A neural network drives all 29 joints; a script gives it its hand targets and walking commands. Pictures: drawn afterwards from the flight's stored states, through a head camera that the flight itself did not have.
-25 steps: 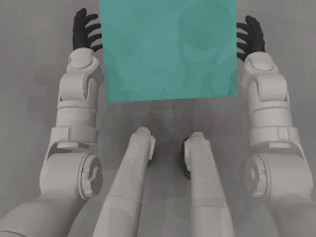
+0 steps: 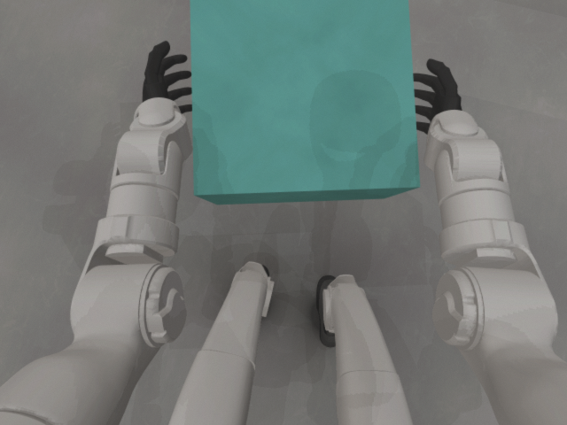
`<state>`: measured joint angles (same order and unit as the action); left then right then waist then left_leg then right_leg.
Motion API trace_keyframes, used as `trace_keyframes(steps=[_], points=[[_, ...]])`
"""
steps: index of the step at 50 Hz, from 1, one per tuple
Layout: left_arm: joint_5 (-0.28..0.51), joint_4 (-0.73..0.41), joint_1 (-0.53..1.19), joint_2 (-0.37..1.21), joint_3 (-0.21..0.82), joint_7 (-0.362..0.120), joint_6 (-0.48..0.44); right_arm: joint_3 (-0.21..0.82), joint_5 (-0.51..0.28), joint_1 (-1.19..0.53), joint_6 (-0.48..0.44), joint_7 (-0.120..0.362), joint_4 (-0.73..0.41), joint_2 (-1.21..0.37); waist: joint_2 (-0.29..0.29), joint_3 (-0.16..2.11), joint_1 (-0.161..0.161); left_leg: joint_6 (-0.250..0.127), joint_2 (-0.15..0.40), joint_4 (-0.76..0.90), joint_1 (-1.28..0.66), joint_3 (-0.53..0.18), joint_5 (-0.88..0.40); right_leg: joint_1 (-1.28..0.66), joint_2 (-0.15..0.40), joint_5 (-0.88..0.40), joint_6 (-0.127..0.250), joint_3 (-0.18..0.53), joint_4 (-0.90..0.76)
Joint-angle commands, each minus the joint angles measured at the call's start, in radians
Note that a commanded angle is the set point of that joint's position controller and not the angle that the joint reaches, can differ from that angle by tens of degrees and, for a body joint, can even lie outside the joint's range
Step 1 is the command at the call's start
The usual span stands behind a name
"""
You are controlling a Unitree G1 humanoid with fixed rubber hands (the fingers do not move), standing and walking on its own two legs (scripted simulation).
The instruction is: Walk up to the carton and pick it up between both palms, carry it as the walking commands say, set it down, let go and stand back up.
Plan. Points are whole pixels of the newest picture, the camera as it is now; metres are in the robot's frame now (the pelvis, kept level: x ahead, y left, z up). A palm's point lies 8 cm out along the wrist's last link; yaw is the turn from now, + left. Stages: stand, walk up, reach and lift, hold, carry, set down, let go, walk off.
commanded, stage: reach and lift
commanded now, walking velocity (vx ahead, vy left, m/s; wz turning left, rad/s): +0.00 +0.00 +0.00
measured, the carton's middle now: (300, 110) +0.52 +0.04 -0.09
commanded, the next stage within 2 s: none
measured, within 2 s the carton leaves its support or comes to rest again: neither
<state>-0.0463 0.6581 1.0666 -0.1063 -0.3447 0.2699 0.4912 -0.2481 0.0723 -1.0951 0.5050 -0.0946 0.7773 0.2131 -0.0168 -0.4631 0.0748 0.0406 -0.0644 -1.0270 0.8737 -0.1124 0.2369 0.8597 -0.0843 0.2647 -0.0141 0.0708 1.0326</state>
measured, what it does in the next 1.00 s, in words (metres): rises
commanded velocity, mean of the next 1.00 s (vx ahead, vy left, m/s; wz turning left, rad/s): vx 0.00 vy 0.00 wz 0.00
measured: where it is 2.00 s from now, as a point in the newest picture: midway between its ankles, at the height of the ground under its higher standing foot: (289, 317)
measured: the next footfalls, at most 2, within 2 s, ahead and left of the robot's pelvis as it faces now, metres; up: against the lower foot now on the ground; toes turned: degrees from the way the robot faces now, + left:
none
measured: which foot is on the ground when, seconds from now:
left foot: down 0.00-1.00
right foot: down 0.00-1.00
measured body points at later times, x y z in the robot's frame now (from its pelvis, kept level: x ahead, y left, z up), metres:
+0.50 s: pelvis +0.16 +0.00 +0.08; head +0.09 -0.03 +0.52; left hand +0.47 +0.21 +0.12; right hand +0.49 -0.16 +0.10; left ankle +0.16 +0.13 -0.65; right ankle +0.15 -0.12 -0.65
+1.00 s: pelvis +0.15 +0.00 +0.10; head +0.10 -0.01 +0.55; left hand +0.44 +0.21 +0.15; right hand +0.46 -0.16 +0.13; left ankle +0.16 +0.13 -0.65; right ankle +0.15 -0.12 -0.65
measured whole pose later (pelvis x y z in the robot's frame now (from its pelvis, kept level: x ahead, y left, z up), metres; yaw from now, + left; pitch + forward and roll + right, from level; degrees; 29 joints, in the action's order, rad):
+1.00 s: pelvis +0.15 +0.00 +0.10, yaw +1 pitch -3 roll +0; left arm -0.23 0.29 0.25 0.09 -0.30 0.08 0.69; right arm -0.22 0.26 -0.27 0.71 -0.01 0.34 -0.08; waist -0.03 0.10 0.02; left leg 0.00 -0.04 -0.31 0.10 -0.12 0.16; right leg 0.08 -0.03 0.17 0.00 0.08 0.30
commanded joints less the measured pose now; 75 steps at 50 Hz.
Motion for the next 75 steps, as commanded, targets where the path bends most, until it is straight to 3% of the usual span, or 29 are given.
trace_keyframes(steps=[1, 4, 6, 7, 8, 10, 11, 12, 13, 14, 17, 20, 24, 28, 35, 41, 42, 43, 49, 50, 51, 53, 56, 57, 62, 65, 68, 70, 75], points=[[0.194, -0.11, 0.597, 1.174, 0.528, -0.593, -0.005, 0.43, -0.22, -0.784, -0.107, 0.446, -0.358, -1.15, 0.014, 2.117, -0.036, -0.036, -0.035, 0.215, -0.614, 0.09, 0.1, -0.473, 0.013, 0.166, 0.021, -0.012, -0.272], [0.127, 0.025, 0.557, 1.164, 0.466, -0.612, -0.006, 0.373, -0.152, -0.738, -0.109, 0.452, -0.258, -1.139, 0.018, 1.805, -0.054, -0.042, -0.01, 0.294, -0.508, 0.076, 0.292, -0.399, 0.024, 0.324, 0.034, -0.008, -0.335], [0.092, 0.077, 0.412, 1.167, 0.431, -0.615, -0.011, 0.355, -0.139, -0.621, -0.11, 0.46, -0.213, -1.12, 0.004, 1.64, -0.028, -0.039, -0.023, 0.32, -0.519, 0.089, 0.129, -0.395, 0.016, 0.204, 0.03, -0.029, -0.352], [0.115, -0.032, 0.376, 1.218, 0.498, -0.618, -0.028, 0.422, -0.176, -0.557, -0.126, 0.459, -0.32, -1.17, -0.019, 1.785, -0.037, -0.037, -0.035, 0.31, -0.623, 0.097, -0.046, -0.527, 0.011, 0.02, 0.026, -0.029, -0.357], [0.087, 0.057, 0.356, 1.206, 0.439, -0.626, -0.038, 0.36, -0.133, -0.54, -0.13, 0.456, -0.248, -1.136, -0.019, 1.606, -0.039, -0.041, -0.029, 0.3, -0.497, 0.096, -0.048, -0.446, 0.023, 0.001, 0.029, -0.017, -0.35], [0.104, -0.017, 0.258, 1.257, 0.496, -0.627, -0.053, 0.455, -0.184, -0.491, -0.139, 0.452, -0.382, -1.208, 0.019, 1.709, -0.037, -0.044, -0.039, 0.314, -0.586, 0.102, -0.214, -0.589, 0.014, -0.22, 0.011, -0.017, -0.352], [0.042, 0.074, 0.19, 1.201, 0.408, -0.63, -0.052, 0.417, -0.147, -0.423, -0.128, 0.449, -0.267, -1.212, 0.023, 1.512, -0.001, -0.047, -0.035, 0.325, -0.471, 0.108, -0.152, -0.528, 0.027, -0.183, 0.012, -0.005, -0.356], [0.054, 0.016, 0.172, 1.236, 0.434, -0.625, -0.053, 0.427, -0.147, -0.373, -0.127, 0.451, -0.302, -1.229, 0.049, 1.498, -0.02, -0.048, -0.035, 0.345, -0.54, 0.106, -0.212, -0.562, 0.021, -0.234, 0.013, -0.019, -0.372], [0.012, 0.085, 0.057, 1.173, 0.358, -0.628, -0.046, 0.416, -0.129, -0.326, -0.121, 0.443, -0.266, -1.237, 0.065, 1.365, 0.021, -0.05, -0.039, 0.347, -0.467, 0.121, -0.195, -0.563, 0.033, -0.249, 0.016, 0.005, -0.377], [0.033, 0.092, -0.007, 1.201, 0.387, -0.626, -0.037, 0.44, -0.129, -0.253, -0.108, 0.438, -0.269, -1.245, 0.089, 1.337, 0.003, -0.053, -0.039, 0.382, -0.545, 0.099, -0.237, -0.59, 0.033, -0.29, 0.008, -0.004, -0.395], [-0.064, 0.221, -0.175, 1.125, 0.245, -0.625, 0.005, 0.296, -0.021, -0.069, -0.072, 0.442, -0.093, -1.171, 0.066, 0.956, 0.03, -0.045, -0.028, 0.448, -0.509, 0.098, -0.137, -0.408, 0.018, -0.075, 0.015, -0.03, -0.469], [-0.048, 0.159, -0.232, 1.119, 0.259, -0.622, 0.055, 0.257, 0.005, 0.071, -0.019, 0.449, -0.039, -1.146, 0.067, 0.852, 0.002, -0.025, -0.015, 0.518, -0.615, 0.083, -0.207, -0.456, 0.006, -0.099, 0.017, -0.046, -0.548], [0.052, 0.009, -0.275, 1.128, 0.398, -0.612, 0.108, 0.336, -0.045, 0.105, 0.022, 0.426, -0.225, -1.103, 0.059, 0.809, -0.06, 0.001, -0.013, 0.582, -0.737, 0.054, -0.406, -0.636, 0.01, -0.332, 0.014, -0.033, -0.615], [0.14, -0.359, -0.295, 1.139, 0.612, -0.582, 0.133, 0.529, -0.162, 0.141, 0.07, 0.408, -0.477, -1.211, 0.058, 0.841, -0.048, 0.002, -0.023, 0.609, -0.848, 0.04, -0.61, -0.815, 0.013, -0.586, 0.01, 0.011, -0.65], [0.075, -0.434, -0.301, 1.089, 0.615, -0.573, 0.155, 0.575, -0.146, 0.154, 0.097, 0.424, -0.539, -1.203, 0.037, 0.721, 0.019, -0.028, -0.045, 0.67, -0.778, 0.064, -0.405, -0.813, 0.015, -0.399, 0.012, 0.015, -0.704], [0.13, -0.488, -0.282, 1.145, 0.724, -0.6, 0.162, 0.652, -0.144, 0.186, 0.097, 0.399, -0.654, -1.219, 0.026, 0.994, -0.064, -0.019, -0.06, 0.686, -0.878, 0.065, -0.489, -0.945, 0.013, -0.582, -0.014, 0.015, -0.697], [0.12, -0.487, -0.281, 1.133, 0.722, -0.602, 0.168, 0.637, -0.145, 0.225, 0.108, 0.399, -0.61, -1.214, -0.041, 0.973, -0.073, -0.012, -0.058, 0.693, -0.868, 0.078, -0.475, -0.96, 0.018, -0.575, -0.011, 0.019, -0.702], [0.129, -0.498, -0.262, 1.132, 0.721, -0.607, 0.171, 0.628, -0.12, 0.244, 0.114, 0.399, -0.618, -1.197, 0.004, 0.965, -0.076, -0.014, -0.057, 0.702, -0.858, 0.074, -0.458, -0.968, 0.011, -0.563, -0.012, 0.016, -0.719], [0.036, -0.27, -0.221, 1.119, 0.575, -0.629, 0.209, 0.488, -0.029, 0.158, 0.156, 0.436, -0.468, -1.161, 0.005, 0.662, -0.072, -0.027, -0.046, 0.765, -0.786, 0.101, -0.069, -0.812, -0.003, -0.055, 0.011, -0.025, -0.807], [0.041, -0.237, -0.208, 1.14, 0.551, -0.627, 0.206, 0.492, -0.039, 0.119, 0.16, 0.446, -0.446, -1.173, 0.066, 0.644, -0.078, -0.032, -0.04, 0.763, -0.792, 0.1, -0.05, -0.804, -0.004, -0.026, 0.009, -0.028, -0.81], [0.024, -0.241, -0.194, 1.143, 0.546, -0.63, 0.198, 0.485, -0.046, 0.104, 0.151, 0.46, -0.441, -1.158, 0.016, 0.624, -0.061, -0.023, -0.04, 0.773, -0.778, 0.106, -0.044, -0.797, -0.01, -0.015, 0.017, -0.034, -0.815], [0.041, -0.205, -0.167, 1.192, 0.526, -0.63, 0.189, 0.49, -0.071, 0.012, 0.139, 0.475, -0.478, -1.155, 0.07, 0.618, -0.072, -0.025, -0.025, 0.765, -0.79, 0.097, -0.045, -0.786, -0.013, -0.018, 0.021, -0.04, -0.805], [0.032, -0.178, -0.118, 1.22, 0.498, -0.618, 0.192, 0.453, -0.084, -0.044, 0.132, 0.498, -0.426, -1.164, 0.028, 0.674, -0.046, -0.015, -0.008, 0.765, -0.805, 0.083, -0.048, -0.78, -0.006, -0.024, 0.03, -0.032, -0.785], [0.04, -0.151, -0.112, 1.241, 0.506, -0.617, 0.191, 0.419, -0.075, -0.035, 0.126, 0.503, -0.391, -1.142, 0.035, 0.655, -0.094, -0.01, 0.011, 0.77, -0.812, 0.066, -0.002, -0.761, -0.008, 0.007, 0.035, -0.036, -0.783], [0.04, -0.147, -0.106, 1.247, 0.496, -0.604, 0.169, 0.454, -0.115, -0.087, 0.099, 0.523, -0.407, -1.171, 0.005, 0.766, -0.042, -0.009, 0.009, 0.751, -0.849, 0.076, -0.123, -0.789, -0.008, -0.103, 0.031, -0.031, -0.759], [0.055, -0.165, -0.072, 1.273, 0.518, -0.6, 0.163, 0.425, -0.1, -0.048, 0.104, 0.53, -0.379, -1.171, 0.013, 0.791, -0.077, -0.003, 0.03, 0.76, -0.867, 0.052, -0.141, -0.787, -0.007, -0.122, 0.033, -0.029, -0.757], [0.071, -0.247, -0.105, 1.273, 0.568, -0.591, 0.164, 0.437, -0.123, 0.023, 0.102, 0.535, -0.419, -1.168, -0.088, 0.907, -0.075, 0.015, 0.038, 0.729, -0.95, 0.051, -0.399, -0.8, -0.018, -0.271, 0.03, -0.023, -0.744], [0.085, -0.298, -0.13, 1.267, 0.592, -0.583, 0.171, 0.447, -0.119, 0.087, 0.114, 0.524, -0.448, -1.165, -0.058, 0.914, -0.11, 0.012, 0.044, 0.715, -0.983, 0.031, -0.511, -0.806, -0.022, -0.309, 0.019, -0.024, -0.746], [0.037, -0.207, -0.295, 1.206, 0.533, -0.587, 0.2, 0.467, -0.1, 0.148, 0.144, 0.498, -0.503, -1.128, -0.048, 0.775, -0.084, -0.005, 0.018, 0.746, -0.942, 0.043, -0.46, -0.819, -0.02, -0.303, 0.02, -0.023, -0.779]])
